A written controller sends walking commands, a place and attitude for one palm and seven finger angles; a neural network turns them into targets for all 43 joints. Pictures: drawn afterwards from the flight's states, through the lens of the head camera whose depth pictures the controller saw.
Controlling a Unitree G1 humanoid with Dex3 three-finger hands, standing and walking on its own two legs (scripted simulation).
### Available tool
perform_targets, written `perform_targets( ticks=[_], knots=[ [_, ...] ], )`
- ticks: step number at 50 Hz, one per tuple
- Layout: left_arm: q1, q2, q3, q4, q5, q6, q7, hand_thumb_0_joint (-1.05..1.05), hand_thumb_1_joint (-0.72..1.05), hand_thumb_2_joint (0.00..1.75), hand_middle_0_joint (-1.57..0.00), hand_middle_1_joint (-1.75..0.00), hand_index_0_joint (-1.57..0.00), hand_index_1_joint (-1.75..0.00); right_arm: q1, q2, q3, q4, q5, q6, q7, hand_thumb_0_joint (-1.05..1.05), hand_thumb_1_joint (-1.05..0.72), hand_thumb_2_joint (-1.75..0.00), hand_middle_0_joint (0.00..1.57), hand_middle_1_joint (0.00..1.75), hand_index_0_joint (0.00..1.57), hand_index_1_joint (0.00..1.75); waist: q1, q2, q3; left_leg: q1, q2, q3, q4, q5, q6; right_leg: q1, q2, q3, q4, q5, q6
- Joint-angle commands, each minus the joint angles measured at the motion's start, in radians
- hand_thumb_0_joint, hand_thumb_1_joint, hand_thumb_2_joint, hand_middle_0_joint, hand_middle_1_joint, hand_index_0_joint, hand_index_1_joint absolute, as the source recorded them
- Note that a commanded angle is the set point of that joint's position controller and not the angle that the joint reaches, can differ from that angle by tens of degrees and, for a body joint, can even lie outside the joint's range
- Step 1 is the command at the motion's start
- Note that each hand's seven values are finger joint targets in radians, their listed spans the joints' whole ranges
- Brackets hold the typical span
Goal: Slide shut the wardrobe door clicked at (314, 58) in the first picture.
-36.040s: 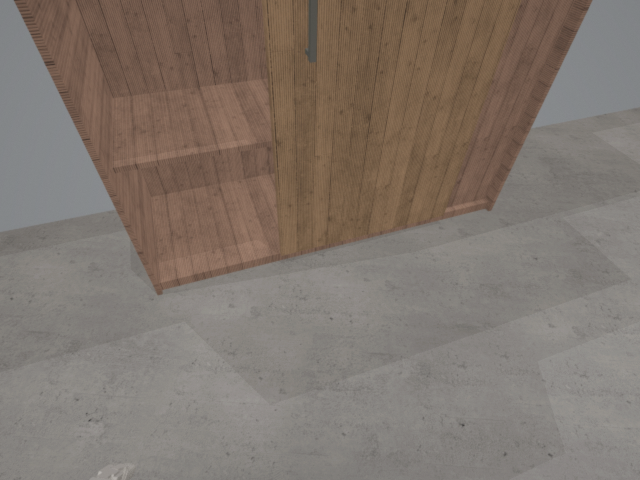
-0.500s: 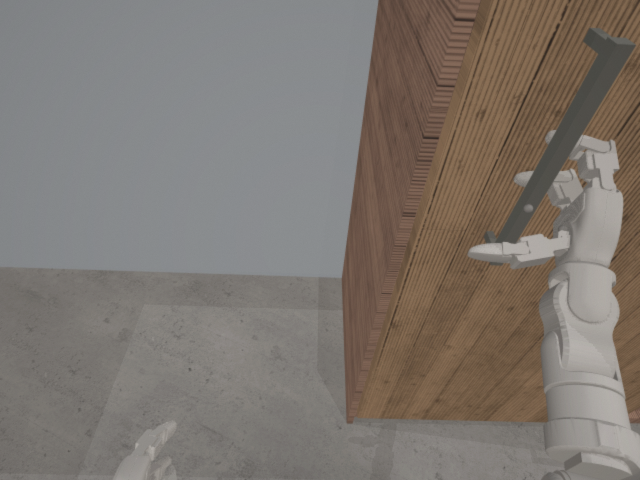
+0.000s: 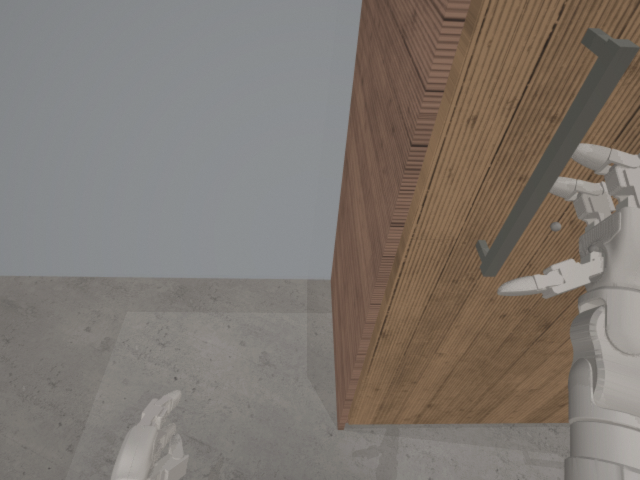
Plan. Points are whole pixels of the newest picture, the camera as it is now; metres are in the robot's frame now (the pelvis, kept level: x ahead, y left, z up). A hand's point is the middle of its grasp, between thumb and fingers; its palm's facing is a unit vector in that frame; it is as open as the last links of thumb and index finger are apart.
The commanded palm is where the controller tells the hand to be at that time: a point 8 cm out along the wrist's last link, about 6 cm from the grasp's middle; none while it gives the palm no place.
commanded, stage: slip the hand off the handle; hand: right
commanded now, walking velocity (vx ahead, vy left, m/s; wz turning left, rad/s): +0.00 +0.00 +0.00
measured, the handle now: (531, 177) +0.39 -0.21 +0.22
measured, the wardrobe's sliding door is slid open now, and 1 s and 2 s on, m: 0.01 0.01 0.01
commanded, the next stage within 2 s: draw the hand back to the body in 1.00 s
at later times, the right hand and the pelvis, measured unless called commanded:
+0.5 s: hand (599, 239) +0.31 -0.27 +0.20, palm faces +0.27 +0.96 -0.05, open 14.7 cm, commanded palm +0.26 -0.30 +0.20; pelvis +0.00 -0.01 +0.00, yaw +0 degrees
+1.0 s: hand out of the picture +0.22 -0.28 +0.20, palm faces +0.29 +0.95 -0.07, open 14.7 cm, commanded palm +0.17 -0.31 +0.20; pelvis -0.01 +0.00 +0.00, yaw -1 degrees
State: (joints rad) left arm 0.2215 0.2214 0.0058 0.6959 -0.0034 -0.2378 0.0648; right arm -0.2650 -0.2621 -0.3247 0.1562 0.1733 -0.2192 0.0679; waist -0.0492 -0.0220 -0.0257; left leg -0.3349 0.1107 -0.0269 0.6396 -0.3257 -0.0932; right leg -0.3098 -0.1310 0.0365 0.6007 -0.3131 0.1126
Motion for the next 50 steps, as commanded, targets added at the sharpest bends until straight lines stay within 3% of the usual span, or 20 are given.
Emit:
perform_targets(
  ticks=[1,3,4,8,12,15,17,19,23,25,28,30,34,36,38,40,46,49,50],
  knots=[
    [-0.031,0.125,0.04,-0.126,-0.003,-0.031,0.019,0.0,0.9,0.9,-0.2,-0.3,-0.2,-0.3,-0.381,-0.198,-0.032,-0.212,0.004,-0.058,0.028,0.0,0.55,-0.2,0.25,1.15,0.25,1.15,0.027,0.0,-0.219,0.101,-0.108,0.086,-0.074,0.289,0.085,0.044,0.136,-0.118,-0.057,0.227,-0.098],
    [-0.03,0.126,0.038,-0.126,-0.002,-0.024,0.026,0.0,0.9,0.9,-0.2,-0.3,-0.2,-0.3,-0.389,-0.225,-0.06,-0.196,0.012,-0.058,0.042,0.0,0.55,-0.2,0.25,1.15,0.25,1.15,0.027,0.019,-0.226,0.103,-0.113,0.088,-0.075,0.279,0.087,0.04,0.135,-0.113,-0.054,0.225,-0.099],
    [-0.034,0.126,0.035,-0.129,-0.004,-0.022,0.028,0.0,0.9,0.9,-0.2,-0.3,-0.2,-0.3,-0.405,-0.205,-0.039,-0.186,0.014,-0.055,0.051,0.0,0.55,-0.2,0.25,1.15,0.25,1.15,0.031,-0.002,-0.225,0.094,-0.11,0.086,-0.071,0.282,0.087,0.039,0.136,-0.112,-0.053,0.224,-0.097],
    [-0.031,0.128,0.033,-0.136,-0.001,-0.007,0.034,0.0,0.9,0.9,-0.2,-0.3,-0.2,-0.3,-0.419,-0.261,-0.101,-0.184,0.031,-0.051,0.065,0.0,0.55,-0.2,0.25,1.15,0.25,1.15,0.016,-0.019,-0.267,0.123,-0.11,0.089,-0.056,0.307,0.092,0.037,0.137,-0.102,-0.051,0.255,-0.091],
    [-0.036,0.128,0.03,-0.143,-0.004,0.004,0.034,0.0,0.9,0.9,-0.2,-0.3,-0.2,-0.3,-0.399,-0.249,-0.101,-0.157,0.042,-0.038,0.071,0.0,0.55,-0.2,0.25,1.15,0.25,1.15,0.011,-0.017,-0.236,0.107,-0.109,0.094,-0.057,0.283,0.092,0.02,0.137,-0.099,-0.057,0.235,-0.087],
    [-0.033,0.134,0.03,-0.146,-0.002,0.012,0.036,0.0,0.9,0.9,-0.2,-0.3,-0.2,-0.3,-0.374,-0.308,-0.164,-0.13,0.042,-0.039,0.064,0.0,0.55,-0.2,0.25,1.15,0.25,1.15,-0.003,-0.018,-0.242,0.119,-0.108,0.093,-0.057,0.267,0.094,0.007,0.135,-0.098,-0.06,0.226,-0.087],
    [-0.041,0.13,0.03,-0.166,-0.001,0.013,0.031,0.0,0.9,0.9,-0.2,-0.3,-0.2,-0.3,-0.329,-0.274,-0.146,-0.164,0.051,-0.04,0.072,0.0,0.55,-0.2,0.25,1.15,0.25,1.15,-0.011,-0.023,-0.253,0.127,-0.108,0.092,-0.056,0.271,0.094,0.016,0.136,-0.1,-0.062,0.226,-0.087],
    [-0.042,0.132,0.031,-0.176,-0.001,0.013,0.027,0.0,0.9,0.9,-0.2,-0.3,-0.2,-0.3,-0.257,-0.278,-0.162,-0.175,0.059,-0.045,0.08,0.0,0.55,-0.2,0.25,1.15,0.25,1.15,-0.02,-0.002,-0.247,0.142,-0.108,0.093,-0.053,0.282,0.092,0.008,0.135,-0.104,-0.061,0.231,-0.089],
    [-0.046,0.131,0.03,-0.191,-0.002,0.004,0.025,0.0,0.9,0.9,-0.2,-0.3,-0.2,-0.3,-0.226,-0.26,-0.14,-0.264,0.069,-0.056,0.1,0.0,0.55,-0.2,0.25,1.15,0.25,1.15,-0.013,-0.009,-0.222,0.131,-0.113,0.09,-0.061,0.251,0.091,0.015,0.133,-0.106,-0.062,0.199,-0.092],
    [-0.05,0.138,0.03,-0.184,-0.002,0.001,0.031,0.0,0.9,0.9,-0.2,-0.3,-0.2,-0.3,-0.218,-0.287,-0.167,-0.276,0.078,-0.05,0.106,0.0,0.55,-0.2,0.25,1.15,0.25,1.15,-0.012,-0.024,-0.203,0.125,-0.112,0.089,-0.067,0.225,0.09,0.01,0.135,-0.103,-0.066,0.172,-0.089],
    [-0.058,0.135,0.026,-0.184,-0.001,-0.004,0.043,0.0,0.9,0.9,-0.2,-0.3,-0.2,-0.3,-0.196,-0.276,-0.162,-0.301,0.094,-0.041,0.118,0.0,0.55,-0.2,0.25,1.15,0.25,1.15,-0.006,-0.011,-0.179,0.114,-0.113,0.086,-0.082,0.185,0.087,0.012,0.138,-0.102,-0.067,0.137,-0.093],
    [-0.066,0.134,0.023,-0.188,0.0,-0.01,0.045,0.0,0.9,0.9,-0.2,-0.3,-0.2,-0.3,-0.145,-0.279,-0.174,-0.32,0.105,-0.035,0.127,0.0,0.55,-0.2,0.25,1.15,0.25,1.15,-0.017,-0.022,-0.177,0.118,-0.11,0.087,-0.079,0.182,0.088,0.014,0.138,-0.098,-0.069,0.134,-0.092],
    [-0.08,0.13,0.015,-0.186,-0.001,-0.023,0.056,0.0,0.9,0.9,-0.2,-0.3,-0.2,-0.3,-0.154,-0.263,-0.15,-0.365,0.114,-0.029,0.141,0.0,0.55,-0.2,0.25,1.15,0.25,1.15,-0.007,-0.036,-0.152,0.104,-0.109,0.083,-0.092,0.136,0.086,0.017,0.142,-0.096,-0.069,0.095,-0.092],
    [-0.081,0.132,0.014,-0.184,0.001,-0.029,0.058,0.0,0.9,0.9,-0.2,-0.3,-0.2,-0.3,-0.131,-0.268,-0.155,-0.375,0.119,-0.024,0.146,0.0,0.55,-0.2,0.25,1.15,0.25,1.15,-0.01,-0.044,-0.137,0.103,-0.111,0.084,-0.093,0.13,0.088,0.018,0.143,-0.09,-0.07,0.09,-0.09],
    [-0.078,0.132,0.015,-0.187,0.005,-0.035,0.061,0.0,0.9,0.9,-0.2,-0.3,-0.2,-0.3,-0.089,-0.285,-0.178,-0.395,0.126,-0.019,0.151,0.0,0.55,-0.2,0.25,1.15,0.25,1.15,-0.019,-0.017,-0.159,0.118,-0.111,0.083,-0.092,0.142,0.086,0.029,0.144,-0.092,-0.06,0.104,-0.094],
    [-0.082,0.133,0.011,-0.188,0.003,-0.037,0.06,0.0,0.9,0.9,-0.2,-0.3,-0.2,-0.3,-0.005,-0.295,-0.215,-0.361,0.145,-0.008,0.164,0.0,0.55,-0.2,0.25,1.15,0.25,1.15,-0.033,0.01,-0.13,0.121,-0.106,0.085,-0.091,0.136,0.083,0.01,0.142,-0.091,-0.061,0.097,-0.093],
    [-0.093,0.126,0.003,-0.207,0.006,-0.055,0.059,0.0,0.9,0.9,-0.2,-0.3,-0.2,-0.3,0.071,-0.281,-0.219,-0.473,0.176,0.003,0.194,0.0,0.55,-0.2,0.25,1.15,0.25,1.15,-0.043,-0.03,-0.126,0.14,-0.106,0.088,-0.081,0.186,0.083,0.031,0.147,-0.092,-0.054,0.135,-0.09],
    [-0.088,0.127,-0.002,-0.204,0.006,-0.068,0.061,0.0,0.9,0.9,-0.2,-0.3,-0.2,-0.3,0.104,-0.282,-0.225,-0.493,0.189,0.003,0.204,0.0,0.55,-0.2,0.25,1.15,0.25,1.15,-0.038,-0.009,-0.083,0.127,-0.108,0.087,-0.092,0.155,0.081,0.02,0.145,-0.087,-0.055,0.112,-0.09],
    [-0.094,0.125,-0.003,-0.207,0.006,-0.073,0.062,0.0,0.9,0.9,-0.2,-0.3,-0.2,-0.3,0.119,-0.271,-0.213,-0.519,0.192,0.003,0.209,0.0,0.55,-0.2,0.25,1.15,0.25,1.15,-0.04,-0.032,-0.082,0.124,-0.108,0.086,-0.092,0.145,0.082,0.026,0.147,-0.087,-0.056,0.105,-0.089]
  ],
)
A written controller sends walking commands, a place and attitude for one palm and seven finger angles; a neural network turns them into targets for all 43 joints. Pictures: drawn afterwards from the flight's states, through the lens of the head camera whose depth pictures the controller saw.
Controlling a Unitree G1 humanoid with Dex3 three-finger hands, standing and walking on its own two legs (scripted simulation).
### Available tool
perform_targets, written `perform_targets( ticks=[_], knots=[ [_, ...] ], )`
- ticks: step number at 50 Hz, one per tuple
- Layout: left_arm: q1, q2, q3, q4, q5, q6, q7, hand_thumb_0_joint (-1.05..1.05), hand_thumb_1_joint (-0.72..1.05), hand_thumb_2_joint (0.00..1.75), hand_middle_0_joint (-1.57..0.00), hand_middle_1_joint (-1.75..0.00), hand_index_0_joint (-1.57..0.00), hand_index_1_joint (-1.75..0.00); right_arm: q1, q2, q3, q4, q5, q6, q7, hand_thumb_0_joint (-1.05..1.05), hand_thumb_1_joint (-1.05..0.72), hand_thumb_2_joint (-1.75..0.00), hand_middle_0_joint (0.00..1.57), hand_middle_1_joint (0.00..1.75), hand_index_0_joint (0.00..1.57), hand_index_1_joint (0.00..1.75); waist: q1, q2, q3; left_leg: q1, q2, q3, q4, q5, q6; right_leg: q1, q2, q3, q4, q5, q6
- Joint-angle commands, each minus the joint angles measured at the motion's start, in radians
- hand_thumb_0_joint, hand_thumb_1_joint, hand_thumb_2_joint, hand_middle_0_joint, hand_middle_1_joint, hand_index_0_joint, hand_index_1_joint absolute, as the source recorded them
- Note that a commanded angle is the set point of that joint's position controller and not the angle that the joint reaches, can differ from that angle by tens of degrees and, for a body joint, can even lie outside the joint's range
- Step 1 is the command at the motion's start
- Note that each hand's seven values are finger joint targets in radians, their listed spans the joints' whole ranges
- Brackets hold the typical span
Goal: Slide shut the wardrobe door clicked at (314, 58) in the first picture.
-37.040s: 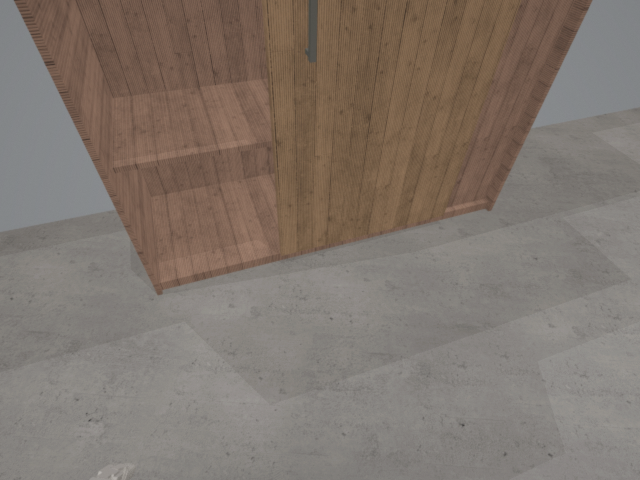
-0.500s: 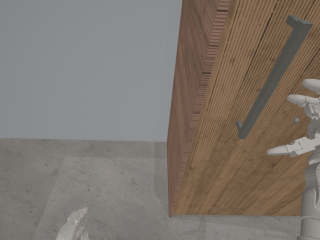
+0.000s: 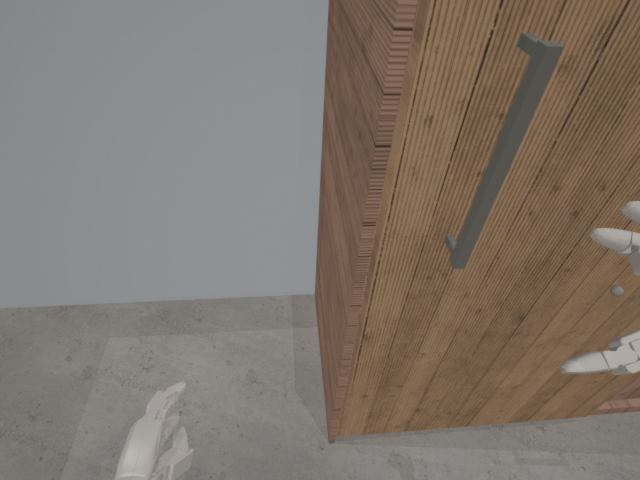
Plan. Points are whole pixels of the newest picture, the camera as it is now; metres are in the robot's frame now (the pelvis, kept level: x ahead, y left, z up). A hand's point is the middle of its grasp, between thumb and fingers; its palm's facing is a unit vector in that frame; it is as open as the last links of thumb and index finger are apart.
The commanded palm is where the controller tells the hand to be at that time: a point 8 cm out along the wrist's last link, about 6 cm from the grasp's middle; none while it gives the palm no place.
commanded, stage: draw the hand back to the body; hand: right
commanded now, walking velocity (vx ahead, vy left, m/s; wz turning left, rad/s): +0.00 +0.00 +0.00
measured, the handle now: (487, 170) +0.40 -0.20 +0.23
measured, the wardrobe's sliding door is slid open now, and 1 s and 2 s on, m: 0.01 0.01 0.01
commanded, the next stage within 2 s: step back with the hand held close in 1.70 s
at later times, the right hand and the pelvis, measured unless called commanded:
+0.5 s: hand (609, 305) +0.22 -0.26 +0.20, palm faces +0.05 +1.00 -0.08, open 14.7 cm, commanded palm +0.17 -0.30 +0.20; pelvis +0.00 -0.01 +0.01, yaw +1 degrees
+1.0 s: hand (609, 318) +0.22 -0.27 +0.18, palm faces +0.47 +0.82 -0.33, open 12.1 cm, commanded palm +0.16 -0.30 +0.20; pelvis +0.01 -0.01 +0.01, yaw +2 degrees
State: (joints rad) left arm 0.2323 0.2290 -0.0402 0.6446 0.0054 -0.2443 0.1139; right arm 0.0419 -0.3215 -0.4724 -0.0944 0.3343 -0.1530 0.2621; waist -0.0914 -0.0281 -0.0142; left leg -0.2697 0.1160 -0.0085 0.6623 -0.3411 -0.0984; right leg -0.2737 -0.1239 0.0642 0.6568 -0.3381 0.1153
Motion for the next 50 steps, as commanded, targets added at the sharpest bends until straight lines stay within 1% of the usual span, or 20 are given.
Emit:
perform_targets(
  ticks=[1,5,6,7,9,11,14,17,18,22,26,31,32,34,36,37,41,43,47,50],
  knots=[
    [-0.106,0.116,0.039,-0.155,-0.003,-0.072,0.016,0.0,0.9,0.9,-0.2,-0.3,-0.2,-0.3,-0.21,-0.194,-0.04,-0.286,0.031,-0.062,0.018,0.0,0.55,-0.2,0.25,1.15,0.25,1.15,0.012,-0.021,-0.093,0.053,-0.114,0.07,-0.116,0.155,0.086,-0.009,0.141,-0.112,-0.113,0.124,-0.091],
    [-0.103,0.118,0.035,-0.127,-0.005,-0.088,0.037,0.0,0.9,0.9,-0.2,-0.3,-0.2,-0.3,-0.271,-0.192,-0.026,-0.244,0.032,-0.051,0.016,0.0,0.55,-0.2,0.25,1.15,0.25,1.15,0.028,-0.02,-0.032,0.005,-0.115,0.066,-0.141,0.049,0.084,-0.029,0.139,-0.103,-0.114,0.05,-0.089],
    [-0.107,0.118,0.035,-0.127,-0.004,-0.092,0.039,0.0,0.9,0.9,-0.2,-0.3,-0.2,-0.3,-0.296,-0.181,-0.008,-0.261,0.026,-0.052,0.015,0.0,0.55,-0.2,0.25,1.15,0.25,1.15,0.03,-0.036,-0.048,0.007,-0.114,0.065,-0.137,0.047,0.086,-0.024,0.142,-0.1,-0.114,0.048,-0.088],
    [-0.115,0.135,0.032,-0.133,-0.015,-0.085,0.042,0.0,0.9,0.9,-0.2,-0.3,-0.2,-0.3,-0.204,-0.24,0.015,-0.197,-0.02,0.053,0.041,0.0,0.55,-0.2,0.25,1.15,0.25,1.15,0.003,-0.067,-0.098,0.041,-0.113,0.073,-0.125,0.06,0.091,-0.009,0.14,-0.101,-0.133,0.045,-0.099],
    [-0.141,0.127,0.021,-0.167,-0.026,-0.082,0.048,0.0,0.9,0.9,-0.2,-0.3,-0.2,-0.3,-0.247,-0.255,0.009,-0.297,-0.019,0.14,0.058,0.0,0.55,-0.2,0.25,1.15,0.25,1.15,0.002,-0.096,-0.113,0.061,-0.109,0.072,-0.137,0.075,0.087,0.005,0.146,-0.102,-0.137,0.058,-0.104],
    [-0.156,0.129,0.014,-0.182,-0.028,-0.086,0.05,0.0,0.9,0.9,-0.2,-0.3,-0.2,-0.3,-0.223,-0.288,-0.017,-0.321,-0.016,0.216,0.077,0.0,0.55,-0.2,0.25,1.15,0.25,1.15,-0.009,-0.08,-0.133,0.082,-0.114,0.081,-0.136,0.114,0.087,0.028,0.147,-0.102,-0.137,0.098,-0.109],
    [-0.173,0.131,0.0,-0.199,-0.043,-0.099,0.049,0.0,0.9,0.9,-0.2,-0.3,-0.2,-0.3,-0.219,-0.336,-0.058,-0.339,0.017,0.312,0.127,0.0,0.55,-0.2,0.25,1.15,0.25,1.15,-0.015,-0.071,-0.147,0.113,-0.123,0.092,-0.142,0.163,0.087,0.054,0.146,-0.11,-0.146,0.134,-0.11],
    [-0.164,0.134,-0.009,-0.211,-0.054,-0.103,0.041,0.0,0.9,0.9,-0.2,-0.3,-0.2,-0.3,-0.187,-0.362,-0.111,-0.281,0.075,0.389,0.181,0.0,0.55,-0.2,0.25,1.15,0.25,1.15,-0.017,-0.015,-0.131,0.117,-0.138,0.101,-0.151,0.203,0.085,0.063,0.145,-0.115,-0.154,0.162,-0.113],
    [-0.166,0.131,-0.009,-0.211,-0.054,-0.106,0.037,0.0,0.9,0.9,-0.2,-0.3,-0.2,-0.3,-0.209,-0.367,-0.129,-0.286,0.086,0.392,0.182,0.0,0.55,-0.2,0.25,1.15,0.25,1.15,-0.02,-0.012,-0.122,0.122,-0.145,0.1,-0.162,0.2,0.086,0.062,0.149,-0.114,-0.156,0.167,-0.111],
    [-0.151,0.127,-0.006,-0.224,-0.058,-0.108,0.012,0.0,0.9,0.9,-0.2,-0.3,-0.2,-0.3,-0.155,-0.282,-0.063,-0.271,0.081,0.403,0.167,0.0,0.55,-0.2,0.25,1.15,0.25,1.15,-0.006,-0.017,-0.061,0.077,-0.143,0.106,-0.169,0.174,0.08,0.058,0.142,-0.12,-0.169,0.139,-0.105],
    [-0.155,0.129,-0.004,-0.237,-0.059,-0.103,0.005,0.0,0.9,0.9,-0.2,-0.3,-0.2,-0.3,-0.131,-0.284,-0.051,-0.318,0.052,0.417,0.159,0.0,0.55,-0.2,0.25,1.15,0.25,1.15,-0.005,-0.036,-0.057,0.08,-0.141,0.101,-0.175,0.164,0.081,0.06,0.139,-0.125,-0.174,0.135,-0.106],
    [-0.154,0.12,-0.003,-0.241,-0.053,-0.114,0.013,0.0,0.9,0.9,-0.2,-0.3,-0.2,-0.3,-0.115,-0.31,-0.088,-0.397,0.049,0.39,0.137,0.0,0.37,-0.29,0.24,1.04,0.24,1.04,-0.009,-0.054,-0.086,0.099,-0.145,0.1,-0.18,0.175,0.082,0.079,0.139,-0.131,-0.17,0.152,-0.107],
    [-0.139,0.091,0.013,-0.245,0.006,-0.137,0.007,0.0,0.9,0.9,-0.2,-0.3,-0.2,-0.3,-0.189,-0.386,-0.117,-0.599,-0.127,0.214,-0.081,0.0,0.33,-0.31,0.24,1.02,0.24,1.02,-0.01,-0.046,0.001,0.081,-0.153,0.093,-0.255,0.152,0.066,0.047,0.145,-0.174,-0.186,0.155,-0.087],
    [-0.13,0.096,0.016,-0.19,0.013,-0.144,0.014,0.0,0.9,0.9,-0.2,-0.3,-0.2,-0.3,0.048,-0.243,-0.055,-0.397,-0.163,0.145,-0.225,0.0,0.26,-0.34,0.24,0.98,0.24,0.98,0.006,0.026,0.076,0.049,-0.144,0.106,-0.271,0.067,0.071,0.036,0.126,-0.177,-0.189,0.083,-0.082],
    [-0.128,0.093,0.028,-0.177,0.012,-0.126,0.013,0.0,0.9,0.9,-0.2,-0.3,-0.2,-0.3,0.08,-0.209,-0.013,-0.446,-0.201,0.091,-0.283,0.0,0.19,-0.37,0.24,0.94,0.24,0.94,0.009,-0.029,0.024,0.085,-0.132,0.092,-0.261,0.074,0.073,0.073,0.12,-0.177,-0.202,0.084,-0.091],
    [-0.128,0.095,0.034,-0.172,0.016,-0.124,0.014,0.0,0.9,0.9,-0.2,-0.3,-0.2,-0.3,0.076,-0.202,0.004,-0.472,-0.22,0.069,-0.304,0.0,0.15,-0.39,0.24,0.92,0.24,0.92,0.009,-0.089,-0.003,0.105,-0.127,0.087,-0.256,0.092,0.075,0.094,0.122,-0.185,-0.209,0.094,-0.094],
    [-0.125,0.102,0.049,-0.143,0.03,-0.125,0.017,0.0,0.9,0.9,-0.2,-0.3,-0.2,-0.3,0.088,-0.189,0.042,-0.49,-0.27,0.014,-0.362,0.0,0.01,-0.46,0.23,0.83,0.23,0.83,0.013,-0.073,-0.025,0.145,-0.122,0.086,-0.26,0.148,0.076,0.128,0.118,-0.185,-0.227,0.157,-0.102],
    [-0.125,0.107,0.056,-0.127,0.035,-0.125,0.023,0.0,0.9,0.9,-0.2,-0.3,-0.2,-0.3,0.087,-0.208,0.035,-0.483,-0.284,0.0,-0.38,0.0,-0.07,-0.5,0.23,0.79,0.23,0.79,0.012,-0.03,-0.033,0.161,-0.123,0.088,-0.272,0.157,0.074,0.141,0.118,-0.186,-0.235,0.172,-0.106],
    [-0.138,0.104,0.063,-0.11,0.039,-0.12,0.022,0.0,0.9,0.9,-0.2,-0.3,-0.2,-0.3,0.119,-0.202,0.033,-0.484,-0.301,-0.021,-0.394,0.0,-0.21,-0.57,0.22,0.7,0.22,0.7,0.006,-0.056,-0.033,0.182,-0.12,0.09,-0.265,0.206,0.075,0.159,0.116,-0.19,-0.252,0.218,-0.105],
    [-0.141,0.101,0.066,-0.106,0.039,-0.114,0.018,0.0,0.9,0.9,-0.2,-0.3,-0.2,-0.3,0.169,-0.194,0.029,-0.469,-0.304,-0.029,-0.396,0.0,-0.32,-0.62,0.22,0.64,0.22,0.64,0.001,-0.026,-0.023,0.198,-0.122,0.095,-0.262,0.24,0.075,0.16,0.112,-0.189,-0.262,0.252,-0.103]
  ],
)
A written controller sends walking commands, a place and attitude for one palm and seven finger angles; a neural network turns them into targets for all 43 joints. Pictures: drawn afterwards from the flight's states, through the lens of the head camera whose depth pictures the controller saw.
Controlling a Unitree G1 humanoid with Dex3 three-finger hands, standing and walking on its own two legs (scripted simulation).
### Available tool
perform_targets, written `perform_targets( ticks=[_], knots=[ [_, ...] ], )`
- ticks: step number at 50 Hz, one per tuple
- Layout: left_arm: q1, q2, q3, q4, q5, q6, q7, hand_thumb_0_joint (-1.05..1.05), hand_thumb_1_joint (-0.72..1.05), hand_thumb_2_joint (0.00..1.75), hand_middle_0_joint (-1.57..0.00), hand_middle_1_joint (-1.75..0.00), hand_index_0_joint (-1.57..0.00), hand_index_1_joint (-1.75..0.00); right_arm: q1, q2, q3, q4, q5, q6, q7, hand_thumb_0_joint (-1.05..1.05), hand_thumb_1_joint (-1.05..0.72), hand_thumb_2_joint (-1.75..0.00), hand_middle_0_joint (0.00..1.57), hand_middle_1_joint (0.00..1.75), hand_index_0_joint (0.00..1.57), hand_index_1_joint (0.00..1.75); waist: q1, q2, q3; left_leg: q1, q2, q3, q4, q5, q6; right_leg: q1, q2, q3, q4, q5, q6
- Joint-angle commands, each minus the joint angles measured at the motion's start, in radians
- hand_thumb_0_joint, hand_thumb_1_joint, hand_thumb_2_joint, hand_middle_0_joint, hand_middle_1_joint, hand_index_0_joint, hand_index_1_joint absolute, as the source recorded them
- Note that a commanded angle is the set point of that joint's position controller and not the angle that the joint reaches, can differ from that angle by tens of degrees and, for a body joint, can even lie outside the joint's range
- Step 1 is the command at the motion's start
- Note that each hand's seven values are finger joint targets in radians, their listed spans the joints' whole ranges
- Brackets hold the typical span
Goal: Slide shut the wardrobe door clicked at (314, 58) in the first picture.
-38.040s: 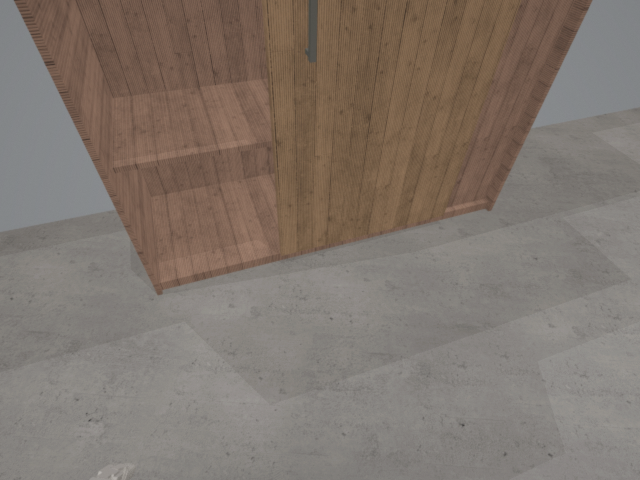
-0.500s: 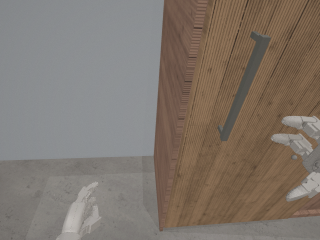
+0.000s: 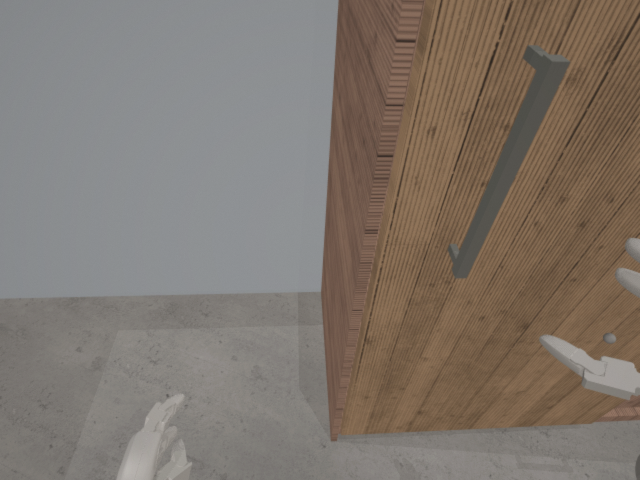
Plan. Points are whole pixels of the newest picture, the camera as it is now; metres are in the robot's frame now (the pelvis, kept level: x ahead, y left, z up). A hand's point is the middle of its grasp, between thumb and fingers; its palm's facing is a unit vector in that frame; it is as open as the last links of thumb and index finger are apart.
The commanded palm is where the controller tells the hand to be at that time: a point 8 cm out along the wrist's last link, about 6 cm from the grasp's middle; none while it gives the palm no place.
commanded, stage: draw the hand back to the body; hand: right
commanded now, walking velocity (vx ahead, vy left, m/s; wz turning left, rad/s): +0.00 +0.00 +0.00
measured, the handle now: (490, 182) +0.38 -0.20 +0.21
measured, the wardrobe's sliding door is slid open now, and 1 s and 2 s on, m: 0.01 0.01 0.01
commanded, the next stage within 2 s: step back with the hand held close in 0.70 s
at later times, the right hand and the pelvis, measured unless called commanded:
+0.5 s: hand (597, 336) +0.21 -0.26 +0.16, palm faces +0.48 +0.80 -0.36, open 7.7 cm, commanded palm +0.15 -0.29 +0.18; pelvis +0.01 +0.00 +0.00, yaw +1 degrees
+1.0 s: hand (613, 326) +0.21 -0.27 +0.17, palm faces +0.45 +0.77 -0.45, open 7.5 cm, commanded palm +0.13 -0.30 +0.18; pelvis -0.02 -0.01 +0.00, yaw +2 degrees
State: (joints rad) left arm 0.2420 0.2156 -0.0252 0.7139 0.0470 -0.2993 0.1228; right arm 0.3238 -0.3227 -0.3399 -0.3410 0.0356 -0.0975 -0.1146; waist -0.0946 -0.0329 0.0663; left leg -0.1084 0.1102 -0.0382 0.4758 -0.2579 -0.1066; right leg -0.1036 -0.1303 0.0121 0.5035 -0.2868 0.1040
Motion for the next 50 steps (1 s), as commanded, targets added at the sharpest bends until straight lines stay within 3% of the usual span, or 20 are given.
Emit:
perform_targets(
  ticks=[1,4,8,13,16,25,30,33,40,41,42,43,44,47,50],
  knots=[
    [-0.152,0.113,0.053,-0.176,-0.004,-0.054,0.007,0.0,0.9,0.9,-0.2,-0.3,-0.2,-0.3,-0.102,-0.191,-0.104,-0.223,-0.007,-0.085,-0.018,0.0,-0.36,-0.64,0.22,0.62,0.22,0.62,0.004,-0.038,-0.101,0.038,-0.115,0.12,-0.076,0.174,0.084,-0.004,0.117,-0.142,-0.109,0.216,-0.092],
    [-0.153,0.112,0.055,-0.179,-0.008,-0.041,0.005,0.0,0.9,0.9,-0.2,-0.3,-0.2,-0.3,-0.086,-0.184,-0.104,-0.199,-0.005,-0.084,-0.014,0.0,-0.47,-0.69,0.22,0.55,0.22,0.55,0.007,-0.015,-0.067,0.032,-0.118,0.121,-0.087,0.16,0.08,-0.013,0.113,-0.147,-0.12,0.203,-0.089],
    [-0.154,0.111,0.058,-0.185,-0.008,-0.029,0.003,0.0,0.9,0.9,-0.2,-0.3,-0.2,-0.3,-0.084,-0.191,-0.109,-0.215,-0.009,-0.088,-0.013,0.0,-0.61,-0.76,0.21,0.47,0.21,0.47,0.005,-0.047,-0.076,0.041,-0.123,0.119,-0.094,0.164,0.086,0.001,0.115,-0.15,-0.128,0.207,-0.087],
    [-0.151,0.11,0.06,-0.193,-0.007,-0.014,0.002,0.0,0.9,0.9,-0.2,-0.3,-0.2,-0.3,-0.057,-0.189,-0.112,-0.217,-0.005,-0.08,-0.009,0.0,-0.79,-0.85,0.2,0.36,0.2,0.36,0.007,0.004,-0.083,0.056,-0.124,0.121,-0.099,0.207,0.08,0.008,0.114,-0.154,-0.126,0.236,-0.091],
    [-0.153,0.108,0.06,-0.199,-0.007,-0.009,0.002,0.0,0.9,0.9,-0.2,-0.3,-0.2,-0.3,-0.062,-0.184,-0.107,-0.238,-0.007,-0.076,-0.009,0.0,-0.9,-0.9,0.2,0.3,0.2,0.3,0.009,-0.03,-0.079,0.052,-0.122,0.12,-0.097,0.209,0.08,0.013,0.115,-0.158,-0.125,0.237,-0.089],
    [-0.154,0.106,0.06,-0.194,-0.005,-0.009,0.01,0.0,0.9,0.9,-0.2,-0.3,-0.2,-0.3,-0.07,-0.188,-0.103,-0.242,-0.01,-0.072,-0.016,0.0,-0.9,-0.9,0.2,0.3,0.2,0.3,0.012,-0.018,-0.089,0.048,-0.123,0.121,-0.107,0.21,0.078,0.032,0.119,-0.163,-0.12,0.233,-0.093],
    [-0.156,0.104,0.058,-0.193,-0.007,-0.004,0.008,0.0,0.9,0.9,-0.2,-0.3,-0.2,-0.3,-0.063,-0.174,-0.093,-0.223,-0.008,-0.07,-0.014,0.0,-0.9,-0.9,0.2,0.3,0.2,0.3,0.013,-0.018,-0.058,0.039,-0.122,0.123,-0.11,0.196,0.078,0.02,0.117,-0.16,-0.125,0.225,-0.091],
    [-0.158,0.107,0.061,-0.194,-0.005,-0.006,0.008,0.0,0.9,0.9,-0.2,-0.3,-0.2,-0.3,-0.069,-0.193,-0.107,-0.244,-0.011,-0.072,-0.014,0.0,-0.9,-0.9,0.2,0.3,0.2,0.3,0.008,-0.013,-0.091,0.055,-0.124,0.122,-0.105,0.22,0.079,0.032,0.118,-0.159,-0.123,0.248,-0.091],
    [-0.165,0.103,0.059,-0.196,-0.009,-0.002,0.007,0.0,0.9,0.9,-0.2,-0.3,-0.2,-0.3,-0.061,-0.182,-0.101,-0.23,-0.008,-0.073,-0.014,0.0,-0.9,-0.9,0.2,0.3,0.2,0.3,0.009,-0.027,-0.061,0.037,-0.122,0.121,-0.112,0.172,0.078,0.02,0.115,-0.158,-0.132,0.208,-0.09],
    [-0.162,0.108,0.062,-0.189,-0.011,0.002,0.012,0.0,0.9,0.9,-0.2,-0.3,-0.2,-0.3,-0.117,-0.242,-0.162,-0.221,-0.005,-0.073,-0.023,0.0,-0.9,-0.9,0.2,0.3,0.2,0.3,0.008,-0.026,-0.073,0.041,-0.122,0.119,-0.119,0.162,0.079,0.022,0.116,-0.162,-0.134,0.196,-0.09],
    [-0.178,0.127,0.046,-0.217,-0.017,0.037,-0.011,0.0,0.9,0.9,-0.2,-0.3,-0.2,-0.3,-0.256,-0.325,-0.227,-0.268,-0.017,-0.124,-0.022,0.0,-0.9,-0.9,0.2,0.3,0.2,0.3,0.067,0.003,0.073,-0.136,-0.088,0.04,-0.168,0.264,0.086,-0.096,0.12,-0.183,-0.073,0.104,-0.104],
    [-0.187,0.117,0.048,-0.2,-0.02,0.062,-0.016,0.0,0.9,0.9,-0.2,-0.3,-0.2,-0.3,-0.264,-0.337,-0.238,-0.233,-0.022,-0.145,-0.017,0.0,-0.9,-0.9,0.2,0.3,0.2,0.3,0.071,0.043,0.061,-0.15,-0.065,0.04,-0.174,0.238,0.089,-0.119,0.134,-0.159,-0.051,0.045,-0.104],
    [-0.179,0.099,0.046,-0.204,-0.017,0.077,-0.02,0.0,0.9,0.9,-0.2,-0.3,-0.2,-0.3,-0.143,-0.242,-0.165,-0.18,-0.026,-0.146,-0.008,0.0,-0.9,-0.9,0.2,0.3,0.2,0.3,0.075,0.078,0.036,-0.156,-0.058,0.049,-0.153,0.26,0.095,-0.115,0.131,-0.162,-0.041,0.056,-0.102],
    [-0.149,0.115,0.067,-0.253,-0.02,0.096,-0.034,0.0,0.9,0.9,-0.2,-0.3,-0.2,-0.3,0.019,-0.222,-0.173,-0.233,-0.023,-0.16,-0.008,0.0,-0.9,-0.9,0.2,0.3,0.2,0.3,0.063,-0.055,-0.15,-0.082,-0.071,0.084,-0.027,0.4,0.078,-0.052,0.1,-0.165,-0.06,0.27,-0.097],
    [-0.134,0.118,0.083,-0.28,-0.028,0.115,-0.042,0.0,0.9,0.9,-0.2,-0.3,-0.2,-0.3,0.092,-0.244,-0.208,-0.282,-0.017,-0.165,-0.015,0.0,-0.9,-0.9,0.2,0.3,0.2,0.3,0.065,-0.056,-0.24,-0.062,-0.077,0.105,0.041,0.491,0.061,-0.04,0.085,-0.173,-0.032,0.425,-0.089]
  ],
)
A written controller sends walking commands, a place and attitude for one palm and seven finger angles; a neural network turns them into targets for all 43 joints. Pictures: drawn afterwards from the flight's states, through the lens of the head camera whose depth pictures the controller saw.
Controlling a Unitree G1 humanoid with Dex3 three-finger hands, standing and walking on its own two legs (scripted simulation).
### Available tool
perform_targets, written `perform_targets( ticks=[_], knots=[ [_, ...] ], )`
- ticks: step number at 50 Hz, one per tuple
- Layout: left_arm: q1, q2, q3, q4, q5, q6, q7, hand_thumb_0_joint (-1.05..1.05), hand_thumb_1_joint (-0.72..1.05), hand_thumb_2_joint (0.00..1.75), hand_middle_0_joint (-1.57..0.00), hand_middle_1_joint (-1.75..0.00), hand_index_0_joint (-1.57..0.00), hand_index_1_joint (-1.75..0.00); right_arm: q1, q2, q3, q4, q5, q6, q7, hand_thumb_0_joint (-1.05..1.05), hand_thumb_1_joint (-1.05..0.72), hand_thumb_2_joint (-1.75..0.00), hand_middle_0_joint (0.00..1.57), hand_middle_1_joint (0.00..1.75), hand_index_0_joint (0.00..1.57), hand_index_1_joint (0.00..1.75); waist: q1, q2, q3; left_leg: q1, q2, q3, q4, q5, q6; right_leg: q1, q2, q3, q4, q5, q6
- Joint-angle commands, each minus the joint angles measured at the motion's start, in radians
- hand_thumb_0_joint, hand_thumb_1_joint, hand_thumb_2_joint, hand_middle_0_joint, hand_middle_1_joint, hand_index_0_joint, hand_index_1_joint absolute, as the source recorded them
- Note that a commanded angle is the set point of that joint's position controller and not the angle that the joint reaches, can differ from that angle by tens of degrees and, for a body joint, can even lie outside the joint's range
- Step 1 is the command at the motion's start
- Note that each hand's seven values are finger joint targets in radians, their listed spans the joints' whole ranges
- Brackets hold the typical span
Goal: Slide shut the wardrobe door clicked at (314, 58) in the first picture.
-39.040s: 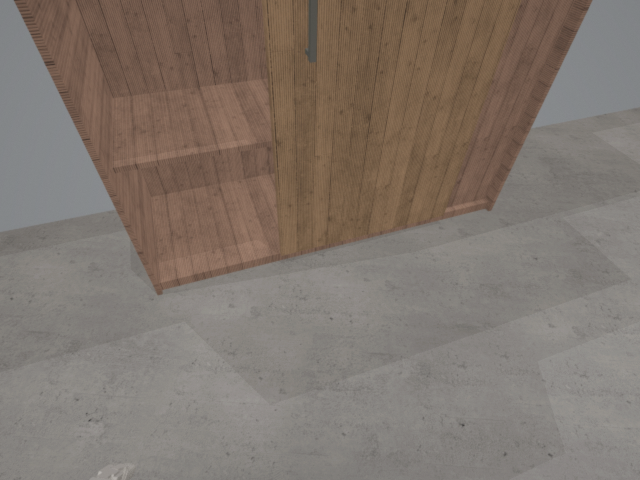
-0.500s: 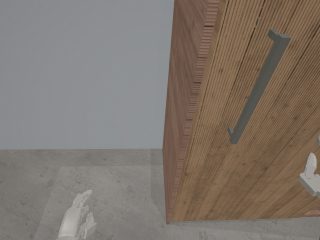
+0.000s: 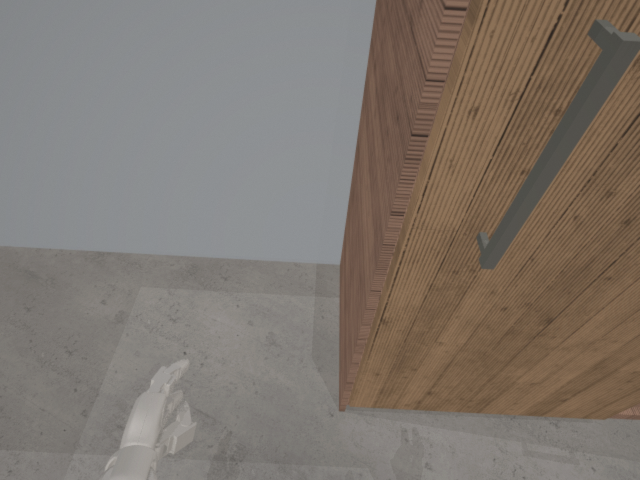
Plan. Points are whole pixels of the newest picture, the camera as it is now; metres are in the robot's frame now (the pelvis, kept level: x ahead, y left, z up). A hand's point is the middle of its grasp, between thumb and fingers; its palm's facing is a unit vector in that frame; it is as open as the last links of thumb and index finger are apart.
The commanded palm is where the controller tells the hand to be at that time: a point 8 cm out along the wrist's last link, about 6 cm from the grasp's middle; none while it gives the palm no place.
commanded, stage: step back with the hand held close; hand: right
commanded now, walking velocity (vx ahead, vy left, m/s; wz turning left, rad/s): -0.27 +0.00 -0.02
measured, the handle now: (532, 171) +0.39 -0.21 +0.21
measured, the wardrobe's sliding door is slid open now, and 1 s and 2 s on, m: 0.01 0.01 0.01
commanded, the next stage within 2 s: stop stepping back and stand still in 0.80 s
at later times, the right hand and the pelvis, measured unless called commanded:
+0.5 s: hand out of the picture +0.11 -0.27 +0.17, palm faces +0.52 +0.70 -0.49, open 7.4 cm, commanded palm +0.04 -0.30 +0.18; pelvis -0.09 +0.00 -0.02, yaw -1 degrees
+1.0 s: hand out of the picture -0.06 -0.26 +0.18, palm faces +0.54 +0.69 -0.48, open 7.4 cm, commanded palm -0.12 -0.30 +0.18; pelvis -0.24 +0.01 -0.03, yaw -5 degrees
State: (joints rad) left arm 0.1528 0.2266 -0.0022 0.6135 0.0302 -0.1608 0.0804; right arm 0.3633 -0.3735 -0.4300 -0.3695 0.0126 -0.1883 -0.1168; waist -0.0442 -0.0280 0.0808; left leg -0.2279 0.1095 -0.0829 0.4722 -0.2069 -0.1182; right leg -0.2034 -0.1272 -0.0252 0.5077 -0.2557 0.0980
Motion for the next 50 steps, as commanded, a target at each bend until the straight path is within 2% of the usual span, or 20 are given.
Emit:
perform_targets(
  ticks=[1,9,14,18,24,28,32,34,36,38,39,40,42,43,44,45,46,47,49,50],
  knots=[
    [-0.042,0.106,0.065,-0.189,-0.014,-0.018,-0.001,0.0,0.9,0.9,-0.2,-0.3,-0.2,-0.3,0.062,-0.205,-0.134,-0.273,0.007,-0.075,-0.017,0.0,-0.9,-0.9,0.2,0.3,0.2,0.3,0.015,-0.043,-0.276,0.058,-0.077,0.146,0.058,0.467,0.071,0.06,0.078,-0.137,-0.026,0.415,-0.081],
    [-0.029,0.105,0.063,-0.202,-0.025,-0.008,0.016,0.0,0.9,0.9,-0.2,-0.3,-0.2,-0.3,0.11,-0.23,-0.18,-0.283,0.012,-0.093,-0.049,0.0,-0.9,-0.9,0.2,0.3,0.2,0.3,0.026,-0.037,-0.214,0.014,-0.071,0.119,0.08,0.273,0.069,-0.132,0.072,-0.107,-0.053,0.095,-0.091],
    [-0.007,0.107,0.057,-0.188,-0.034,-0.032,0.026,0.0,0.9,0.9,-0.2,-0.3,-0.2,-0.3,0.085,-0.227,-0.175,-0.266,0.005,-0.124,-0.064,0.0,-0.9,-0.9,0.2,0.3,0.2,0.3,0.037,0.029,-0.152,-0.061,-0.053,0.058,0.005,-0.027,0.091,-0.244,0.1,-0.081,-0.04,-0.263,-0.102],
    [-0.005,0.127,0.058,-0.182,-0.033,-0.062,0.036,0.0,0.9,0.9,-0.2,-0.3,-0.2,-0.3,0.044,-0.228,-0.18,-0.27,-0.004,-0.147,-0.076,0.0,-0.9,-0.9,0.2,0.3,0.2,0.3,0.033,-0.06,-0.138,-0.025,-0.089,0.081,0.08,-0.149,0.079,-0.354,0.052,0.0,-0.111,-0.387,-0.132],
    [0.027,0.112,0.055,-0.144,-0.02,-0.097,0.032,0.0,0.9,0.9,-0.2,-0.3,-0.2,-0.3,0.025,-0.227,-0.171,-0.271,-0.007,-0.169,-0.084,0.0,-0.9,-0.9,0.2,0.3,0.2,0.3,0.041,0.039,-0.148,-0.162,-0.045,-0.012,0.008,-0.179,0.116,-0.265,0.109,-0.013,0.019,-0.326,-0.112],
    [0.014,0.133,0.062,-0.146,-0.022,-0.11,0.034,0.0,0.9,0.9,-0.2,-0.3,-0.2,-0.3,-0.029,-0.224,-0.173,-0.267,-0.016,-0.177,-0.084,0.0,-0.9,-0.9,0.2,0.3,0.2,0.3,0.035,-0.058,-0.138,-0.082,-0.093,0.015,0.107,-0.248,0.098,-0.399,0.055,0.063,-0.06,-0.46,-0.143],
    [0.032,0.103,0.063,-0.103,-0.017,-0.096,0.015,0.0,0.9,0.9,-0.2,-0.3,-0.2,-0.3,-0.03,-0.264,-0.192,-0.272,-0.007,-0.178,-0.076,0.0,-0.9,-0.9,0.2,0.3,0.2,0.3,0.04,0.17,-0.149,-0.407,0.03,-0.129,-0.12,-0.419,0.177,-0.131,0.182,-0.053,0.315,-0.267,-0.077],
    [0.048,0.092,0.052,-0.073,-0.007,-0.069,0.0,0.0,0.9,0.9,-0.2,-0.3,-0.2,-0.3,-0.052,-0.258,-0.178,-0.266,-0.001,-0.17,-0.07,0.0,-0.9,-0.9,0.2,0.3,0.2,0.3,0.059,0.231,-0.17,-0.524,0.06,-0.085,-0.132,-0.428,0.184,0.006,0.179,-0.054,0.389,-0.192,-0.066],
    [0.05,0.13,0.055,-0.107,-0.008,-0.056,0.007,0.0,0.9,0.9,-0.2,-0.3,-0.2,-0.3,-0.113,-0.248,-0.168,-0.29,0.007,-0.166,-0.063,0.0,-0.9,-0.9,0.2,0.3,0.2,0.3,0.075,0.067,-0.137,-0.51,-0.019,0.014,0.112,-0.472,0.126,-0.096,0.09,0.108,0.148,-0.365,-0.118],
    [-0.044,0.166,0.072,-0.155,0.0,-0.072,0.02,0.0,0.9,0.9,-0.2,-0.3,-0.2,-0.3,-0.202,-0.22,-0.166,-0.348,0.015,-0.165,-0.059,0.0,-0.9,-0.9,0.2,0.3,0.2,0.3,0.058,-0.426,-0.151,-0.043,-0.246,0.143,0.937,-0.316,0.051,-0.682,-0.218,0.521,-0.398,-0.712,-0.285],
    [-0.036,0.135,0.093,-0.118,0.007,-0.074,0.012,0.0,0.9,0.9,-0.2,-0.3,-0.2,-0.3,-0.223,-0.281,-0.216,-0.336,0.005,-0.17,-0.06,0.0,-0.9,-0.9,0.2,0.3,0.2,0.3,0.048,-0.374,-0.147,-0.014,-0.23,0.078,1.074,-0.314,0.068,-0.708,-0.207,0.428,-0.387,-0.551,-0.288],
    [-0.038,0.149,0.118,-0.115,-0.012,-0.083,-0.008,0.0,0.9,0.9,-0.2,-0.3,-0.2,-0.3,-0.142,-0.245,-0.188,-0.283,0.002,-0.177,-0.05,0.0,-0.9,-0.9,0.2,0.3,0.2,0.3,0.018,-0.262,-0.168,-0.032,-0.215,0.088,0.973,-0.317,0.077,-0.608,-0.141,0.288,-0.245,-0.393,-0.249],
    [-0.053,0.124,0.115,-0.149,-0.04,-0.099,-0.043,0.0,0.9,0.9,-0.2,-0.3,-0.2,-0.3,0.023,-0.218,-0.182,-0.26,0.025,-0.17,-0.05,0.0,-0.9,-0.9,0.2,0.3,0.2,0.3,-0.008,-0.278,-0.176,-0.042,-0.191,0.159,0.568,-0.406,0.123,-0.471,-0.052,0.106,-0.134,-0.356,-0.158],
    [-0.061,0.103,0.107,-0.16,-0.048,-0.092,-0.038,0.0,0.9,0.9,-0.2,-0.3,-0.2,-0.3,0.078,-0.247,-0.208,-0.241,0.039,-0.155,-0.054,0.0,-0.9,-0.9,0.2,0.3,0.2,0.3,-0.005,-0.25,-0.114,-0.07,-0.137,0.102,0.284,-0.429,0.163,-0.481,-0.015,0.052,0.008,-0.366,-0.12],
    [-0.073,0.058,0.082,-0.162,-0.053,-0.08,-0.04,0.0,0.9,0.9,-0.2,-0.3,-0.2,-0.3,0.073,-0.271,-0.202,-0.305,0.037,-0.144,-0.046,0.0,-0.9,-0.9,0.2,0.3,0.2,0.3,-0.005,-0.003,-0.077,-0.268,0.032,-0.162,-0.081,-0.536,0.235,-0.403,0.111,-0.038,0.376,-0.335,-0.046],
    [-0.104,0.06,0.064,-0.153,-0.029,-0.065,-0.051,0.0,0.9,0.9,-0.2,-0.3,-0.2,-0.3,0.041,-0.38,-0.249,-0.361,0.017,-0.136,-0.047,0.0,-0.9,-0.9,0.2,0.3,0.2,0.3,-0.03,0.284,-0.022,-0.502,0.305,-0.704,-0.422,-0.675,0.344,-0.486,0.216,0.014,0.86,-0.281,-0.003],
    [-0.057,0.064,0.065,-0.058,0.037,-0.047,-0.062,0.0,0.9,0.9,-0.2,-0.3,-0.2,-0.3,0.012,-0.395,-0.286,-0.298,-0.004,-0.109,-0.039,0.0,-0.9,-0.9,0.2,0.3,0.2,0.3,0.023,0.191,-0.052,-0.661,0.278,-0.549,-0.422,-0.613,0.312,-0.36,0.148,0.085,1.027,-0.169,-0.004],
    [-0.018,0.025,0.02,-0.079,0.015,-0.034,-0.057,0.0,0.9,0.9,-0.2,-0.3,-0.2,-0.3,0.015,-0.312,-0.206,-0.241,0.011,-0.084,-0.019,0.0,-0.9,-0.9,0.2,0.3,0.2,0.3,0.02,0.21,-0.09,-0.497,0.149,-0.371,-0.323,-0.644,0.24,-0.353,0.136,0.067,0.949,-0.13,-0.027],
    [0.008,0.068,0.039,-0.106,-0.011,-0.053,-0.026,0.0,0.9,0.9,-0.2,-0.3,-0.2,-0.3,-0.062,-0.292,-0.198,-0.262,0.017,-0.09,-0.012,0.0,-0.9,-0.9,0.2,0.3,0.2,0.3,0.044,0.352,-0.102,-0.345,0.086,-0.271,-0.231,-0.484,0.218,-0.262,0.119,-0.002,0.695,-0.156,-0.049],
    [0.026,0.08,0.04,-0.098,-0.016,-0.059,-0.012,0.0,0.9,0.9,-0.2,-0.3,-0.2,-0.3,-0.04,-0.254,-0.177,-0.206,0.011,-0.084,-0.024,0.0,-0.9,-0.9,0.2,0.3,0.2,0.3,0.042,0.309,-0.131,-0.314,0.093,-0.232,-0.175,-0.367,0.214,-0.158,0.108,-0.014,0.519,-0.206,-0.072]
  ],
)
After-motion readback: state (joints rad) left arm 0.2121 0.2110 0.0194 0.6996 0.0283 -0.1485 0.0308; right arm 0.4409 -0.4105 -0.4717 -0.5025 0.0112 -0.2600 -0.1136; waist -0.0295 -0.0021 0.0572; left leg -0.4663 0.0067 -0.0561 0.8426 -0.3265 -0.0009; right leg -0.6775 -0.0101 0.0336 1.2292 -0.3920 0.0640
